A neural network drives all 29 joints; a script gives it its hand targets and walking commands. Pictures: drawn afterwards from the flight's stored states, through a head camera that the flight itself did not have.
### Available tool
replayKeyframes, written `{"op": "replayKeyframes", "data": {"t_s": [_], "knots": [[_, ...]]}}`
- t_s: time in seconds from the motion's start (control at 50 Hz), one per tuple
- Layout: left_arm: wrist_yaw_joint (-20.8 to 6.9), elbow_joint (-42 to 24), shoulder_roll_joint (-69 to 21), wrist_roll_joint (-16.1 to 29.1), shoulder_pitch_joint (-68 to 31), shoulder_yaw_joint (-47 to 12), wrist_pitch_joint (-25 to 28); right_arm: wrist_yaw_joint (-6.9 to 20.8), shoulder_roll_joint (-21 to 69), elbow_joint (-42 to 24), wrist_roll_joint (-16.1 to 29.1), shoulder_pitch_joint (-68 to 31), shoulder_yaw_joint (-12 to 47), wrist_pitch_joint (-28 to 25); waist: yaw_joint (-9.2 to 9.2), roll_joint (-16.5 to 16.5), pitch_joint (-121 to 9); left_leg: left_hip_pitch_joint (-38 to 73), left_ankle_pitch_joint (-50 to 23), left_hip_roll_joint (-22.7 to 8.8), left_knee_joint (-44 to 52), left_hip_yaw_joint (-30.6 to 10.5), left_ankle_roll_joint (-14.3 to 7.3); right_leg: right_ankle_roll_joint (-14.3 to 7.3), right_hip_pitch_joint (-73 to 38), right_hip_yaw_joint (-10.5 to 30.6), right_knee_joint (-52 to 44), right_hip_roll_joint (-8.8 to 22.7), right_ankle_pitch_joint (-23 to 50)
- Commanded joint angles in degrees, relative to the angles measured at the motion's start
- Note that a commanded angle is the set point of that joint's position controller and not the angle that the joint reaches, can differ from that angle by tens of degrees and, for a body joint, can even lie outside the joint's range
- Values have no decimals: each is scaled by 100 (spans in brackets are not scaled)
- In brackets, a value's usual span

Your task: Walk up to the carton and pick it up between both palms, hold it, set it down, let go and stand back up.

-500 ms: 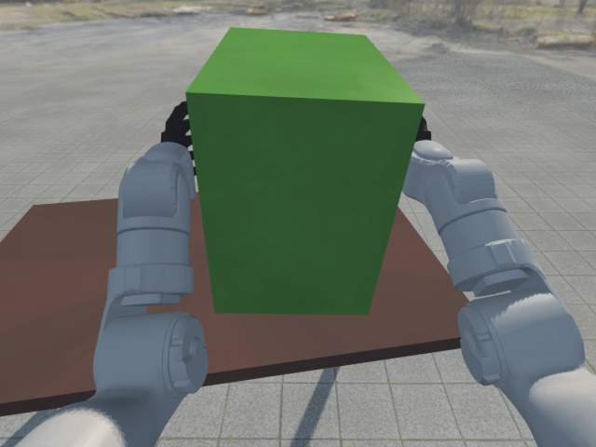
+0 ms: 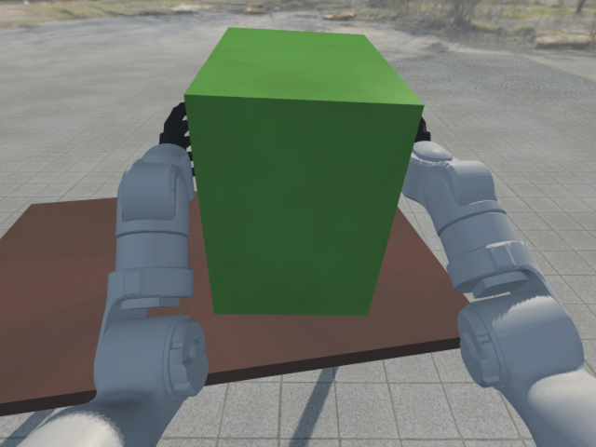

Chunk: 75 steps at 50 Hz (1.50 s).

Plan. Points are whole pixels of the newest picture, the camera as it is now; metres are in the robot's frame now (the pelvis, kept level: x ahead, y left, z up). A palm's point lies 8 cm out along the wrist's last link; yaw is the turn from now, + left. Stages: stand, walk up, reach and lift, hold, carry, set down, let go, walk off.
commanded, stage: hold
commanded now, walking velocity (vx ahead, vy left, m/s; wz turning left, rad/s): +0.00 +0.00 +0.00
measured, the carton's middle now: (294, 164) +0.41 +0.00 +0.26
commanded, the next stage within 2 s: none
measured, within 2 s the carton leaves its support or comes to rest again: neither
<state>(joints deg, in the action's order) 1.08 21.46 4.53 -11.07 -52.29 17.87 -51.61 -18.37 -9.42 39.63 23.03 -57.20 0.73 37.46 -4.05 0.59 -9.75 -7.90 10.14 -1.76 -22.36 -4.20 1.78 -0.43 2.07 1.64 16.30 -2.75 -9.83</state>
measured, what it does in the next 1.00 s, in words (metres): stands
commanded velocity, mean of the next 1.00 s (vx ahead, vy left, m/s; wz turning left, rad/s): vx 0.00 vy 0.00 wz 0.00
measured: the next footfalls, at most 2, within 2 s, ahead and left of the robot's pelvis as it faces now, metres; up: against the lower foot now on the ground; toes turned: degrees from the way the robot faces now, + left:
none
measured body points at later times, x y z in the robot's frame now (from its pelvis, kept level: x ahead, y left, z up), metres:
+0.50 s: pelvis +0.00 +0.00 +0.00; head -0.10 +0.01 +0.44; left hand +0.37 +0.15 +0.30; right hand +0.37 -0.15 +0.29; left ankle +0.03 +0.13 -0.75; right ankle -0.01 -0.12 -0.75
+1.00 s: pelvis +0.00 +0.00 +0.00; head -0.10 +0.01 +0.44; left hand +0.37 +0.15 +0.30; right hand +0.37 -0.15 +0.29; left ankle +0.03 +0.13 -0.75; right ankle -0.01 -0.12 -0.75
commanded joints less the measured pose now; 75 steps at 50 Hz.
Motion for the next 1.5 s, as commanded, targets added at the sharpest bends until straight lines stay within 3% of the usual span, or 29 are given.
{"op": "replayKeyframes", "data": {"t_s": [0.0, 0.42, 0.52, 0.58, 0.64, 0.68, 0.9, 1.04, 1.2, 1.3, 1.48], "knots": [[-768, -1144, -3553, 1046, -4617, -2250, 656, 888, 3758, -2019, 1012, -5071, 1435, -209, -54, 237, -2163, 966, -1339, 316, 65, 260, 93, 306, -72, -104, -158, -190, 1120], [-756, -803, -3511, 993, -4561, -2043, 677, 905, 3789, -1783, 977, -5058, 1375, -179, 1, 115, -2075, 901, -1224, 342, 104, 273, 43, 328, -69, -86, -168, -173, 1113], [-761, -892, -3589, 1002, -4655, -2134, 680, 910, 3751, -1695, 965, -5078, 1303, -187, -53, 277, -2061, 908, -1204, 309, 113, 260, 98, 300, 11, -110, -169, -184, 988], [-764, -703, -3534, 983, -4548, -2062, 665, 905, 3686, -1736, 969, -5166, 1316, -196, -24, 153, -1972, 847, -1148, 317, 105, 248, 48, 299, 1, -86, -180, -176, 987], [-756, -903, -3556, 995, -4643, -2095, 681, 918, 3714, -1770, 1013, -5111, 1344, -200, -15, 285, -2140, 947, -1296, 323, 81, 252, 99, 287, -34, -112, -154, -188, 1086], [-753, -858, -3534, 1049, -4653, -2105, 705, 922, 3761, -1751, 1009, -5133, 1351, -193, -17, 142, -2092, 885, -1198, 331, 98, 251, 59, 321, -29, -94, -161, -184, 1020], [-754, -745, -3569, 993, -4621, -2073, 682, 928, 3704, -1712, 978, -5160, 1280, -205, -24, 278, -2036, 885, -1188, 306, 99, 246, 82, 283, 24, -104, -174, -173, 994], [-743, -966, -3614, 1059, -4628, -2159, 702, 924, 3771, -1859, 985, -5103, 1363, -221, -41, 180, -2220, 942, -1333, 317, 60, 233, 86, 295, -78, -99, -154, -191, 1128], [-759, -739, -3558, 952, -4501, -2020, 658, 928, 3726, -1753, 981, -5124, 1372, -193, 21, 185, -2004, 843, -1162, 321, 112, 252, 53, 292, -70, -97, -202, -176, 1002], [-754, -882, -3594, 1021, -4624, -2159, 681, 919, 3734, -1774, 965, -5084, 1300, -202, -53, 293, -2090, 877, -1242, 314, 93, 255, 97, 299, -43, -104, -178, -186, 1062], [-779, -822, -3562, 997, -4520, -2105, 660, 909, 3729, -1845, 976, -5073, 1351, -207, -49, 177, -2052, 886, -1289, 318, 92, 270, 90, 303, -55, -110, -175, -189, 1124]]}}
